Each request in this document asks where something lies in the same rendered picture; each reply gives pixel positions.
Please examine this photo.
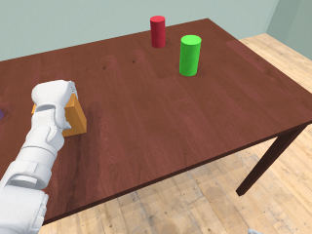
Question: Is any sponge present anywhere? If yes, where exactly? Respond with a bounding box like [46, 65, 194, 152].
[31, 93, 87, 137]

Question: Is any robot left upper arm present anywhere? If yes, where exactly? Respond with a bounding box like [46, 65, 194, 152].
[0, 184, 49, 234]

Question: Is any left robot hand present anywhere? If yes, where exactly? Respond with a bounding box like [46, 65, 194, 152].
[31, 80, 78, 130]

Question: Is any robot left forearm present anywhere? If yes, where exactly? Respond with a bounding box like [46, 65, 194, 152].
[0, 101, 65, 193]

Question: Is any table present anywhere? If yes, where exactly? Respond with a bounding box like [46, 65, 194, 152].
[0, 18, 312, 226]

